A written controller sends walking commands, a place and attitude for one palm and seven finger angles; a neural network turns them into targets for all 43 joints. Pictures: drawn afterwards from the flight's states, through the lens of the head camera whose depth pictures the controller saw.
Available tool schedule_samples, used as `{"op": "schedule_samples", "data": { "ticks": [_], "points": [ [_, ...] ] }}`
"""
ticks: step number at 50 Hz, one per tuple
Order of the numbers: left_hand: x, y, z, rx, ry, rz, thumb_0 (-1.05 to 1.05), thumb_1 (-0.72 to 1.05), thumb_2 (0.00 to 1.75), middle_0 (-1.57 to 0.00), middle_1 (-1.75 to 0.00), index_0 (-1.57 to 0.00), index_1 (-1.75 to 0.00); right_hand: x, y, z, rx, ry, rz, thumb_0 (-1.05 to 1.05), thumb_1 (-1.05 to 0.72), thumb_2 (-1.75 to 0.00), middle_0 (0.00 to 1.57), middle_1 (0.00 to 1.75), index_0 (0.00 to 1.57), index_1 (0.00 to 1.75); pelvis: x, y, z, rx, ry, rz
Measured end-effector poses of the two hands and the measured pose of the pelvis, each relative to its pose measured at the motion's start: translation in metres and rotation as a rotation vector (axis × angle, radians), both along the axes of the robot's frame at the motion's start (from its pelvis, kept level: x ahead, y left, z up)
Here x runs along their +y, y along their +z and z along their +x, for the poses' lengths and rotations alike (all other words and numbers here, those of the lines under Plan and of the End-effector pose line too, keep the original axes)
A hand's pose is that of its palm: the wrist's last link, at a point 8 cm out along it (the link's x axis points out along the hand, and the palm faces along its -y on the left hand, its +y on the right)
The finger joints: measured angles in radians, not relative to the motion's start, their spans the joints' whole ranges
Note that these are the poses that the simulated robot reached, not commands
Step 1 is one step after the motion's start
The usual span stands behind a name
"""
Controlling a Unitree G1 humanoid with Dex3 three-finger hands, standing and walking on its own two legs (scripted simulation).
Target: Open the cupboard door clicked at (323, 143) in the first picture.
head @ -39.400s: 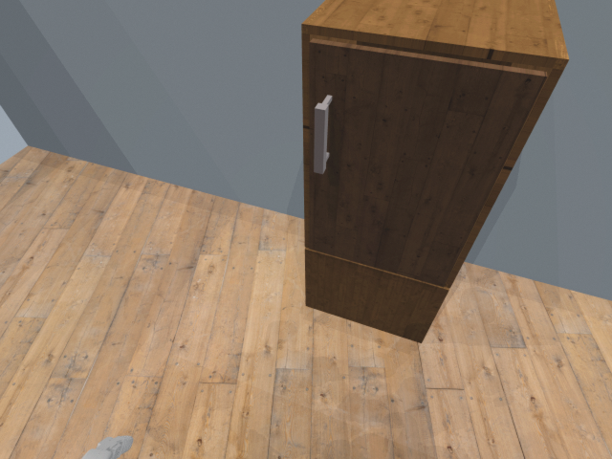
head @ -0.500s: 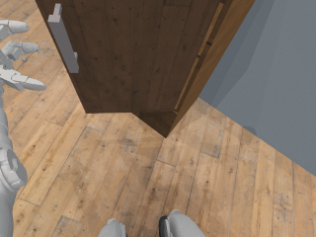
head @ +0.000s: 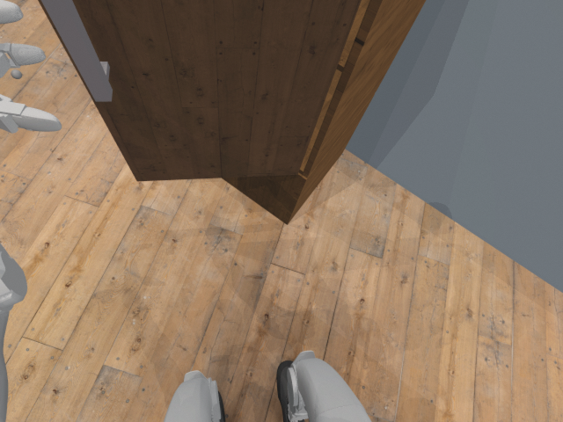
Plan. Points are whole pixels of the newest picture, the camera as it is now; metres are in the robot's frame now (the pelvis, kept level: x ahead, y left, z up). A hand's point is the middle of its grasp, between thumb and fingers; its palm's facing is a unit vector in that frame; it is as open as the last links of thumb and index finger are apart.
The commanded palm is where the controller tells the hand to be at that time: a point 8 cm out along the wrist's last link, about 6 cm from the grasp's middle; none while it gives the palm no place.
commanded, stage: move the hooked fingers beside the handle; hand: left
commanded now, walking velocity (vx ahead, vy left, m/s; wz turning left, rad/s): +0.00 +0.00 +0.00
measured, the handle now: (84, 39) +0.60 +0.19 +0.10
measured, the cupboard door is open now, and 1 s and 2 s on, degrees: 42 42 42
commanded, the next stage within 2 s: slide the fingers in behind the handle in 0.28 s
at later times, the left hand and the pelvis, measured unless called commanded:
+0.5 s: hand (11, 78) +0.54 +0.26 +0.09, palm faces -0.03 -1.00 -0.01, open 14.0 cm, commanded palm +0.52 +0.29 +0.09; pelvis +0.01 +0.01 +0.00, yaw +0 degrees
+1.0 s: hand (55, 77) +0.54 +0.22 +0.09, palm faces -0.02 -1.00 +0.00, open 14.0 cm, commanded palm +0.52 +0.26 +0.09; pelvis +0.02 +0.00 +0.00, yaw +0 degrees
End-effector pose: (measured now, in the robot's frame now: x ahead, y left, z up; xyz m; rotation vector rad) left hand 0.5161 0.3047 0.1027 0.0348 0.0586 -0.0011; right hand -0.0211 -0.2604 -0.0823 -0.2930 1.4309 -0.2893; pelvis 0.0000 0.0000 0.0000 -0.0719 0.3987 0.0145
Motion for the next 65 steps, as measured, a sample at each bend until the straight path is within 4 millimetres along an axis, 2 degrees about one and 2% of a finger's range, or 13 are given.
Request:
{"op": "schedule_samples", "data": {
  "ticks": [5,11,16,24,31,36,46,55,65],
  "points": [
    [0.004,0.002,0.002,-0.011,-0.015,-0.032,-0.01,-0.50,0.30,-0.30,-1.20,-0.30,-1.20,0.001,0.004,-0.020,0.057,-0.024,-0.006,0.01,-0.90,-0.90,0.20,0.30,0.20,0.30,0.000,0.000,0.000,0.008,-0.004,-0.003],
    [0.010,-0.005,0.002,0.019,-0.022,-0.021,-0.01,-0.50,0.30,-0.30,-1.20,-0.30,-1.20,0.002,0.010,-0.028,0.079,-0.036,-0.022,0.01,-0.90,-0.90,0.20,0.30,0.20,0.30,0.003,0.000,0.001,0.017,-0.006,-0.008],
    [0.012,-0.006,0.000,-0.016,-0.022,-0.031,-0.01,-0.50,0.30,-0.30,-1.20,-0.30,-1.20,0.005,0.012,-0.022,0.075,-0.032,-0.022,0.01,-0.90,-0.90,0.20,0.30,0.20,0.30,0.007,0.001,0.004,0.014,-0.008,-0.010],
    [0.010,-0.007,0.001,0.003,-0.028,-0.033,-0.01,-0.50,0.30,-0.30,-1.20,-0.30,-1.20,0.011,0.009,0.001,0.025,-0.005,-0.014,0.01,-0.90,-0.90,0.20,0.30,0.20,0.30,0.013,0.003,0.010,0.006,0.004,-0.016],
    [-0.004,-0.008,0.003,-0.012,-0.043,-0.054,-0.01,-0.50,0.30,-0.30,-1.20,-0.30,-1.20,0.018,0.004,0.018,-0.004,0.016,0.012,0.01,-0.90,-0.90,0.20,0.30,0.20,0.30,0.015,0.003,0.013,0.000,0.009,-0.015],
    [-0.017,-0.013,0.007,0.001,-0.044,-0.035,-0.01,-0.50,0.30,-0.30,-1.20,-0.30,-1.20,0.020,0.000,0.023,-0.018,0.016,0.024,0.01,-0.90,-0.90,0.20,0.30,0.21,0.30,0.015,0.003,0.015,0.004,0.010,-0.013],
    [-0.032,-0.010,0.006,-0.012,-0.018,-0.028,-0.01,-0.50,0.30,-0.30,-1.20,-0.30,-1.20,0.017,-0.002,0.019,-0.016,-0.010,0.052,0.01,-0.90,-0.90,0.20,0.30,0.20,0.30,0.008,0.004,0.017,-0.008,0.000,-0.003],
    [-0.039,-0.011,0.004,-0.008,-0.014,-0.032,-0.01,-0.50,0.30,-0.30,-1.20,-0.30,-1.20,0.003,0.000,0.013,-0.008,-0.007,0.033,0.01,-0.90,-0.90,0.20,0.30,0.20,0.30,0.001,0.004,0.014,-0.011,0.003,0.004],
    [-0.056,-0.012,0.004,-0.005,-0.029,-0.035,-0.01,-0.50,0.30,-0.30,-1.20,-0.30,-1.20,-0.006,0.000,0.011,-0.013,-0.002,0.022,0.01,-0.91,-0.90,0.20,0.30,0.20,0.30,-0.003,0.004,0.011,-0.012,0.006,0.008]
  ]
}}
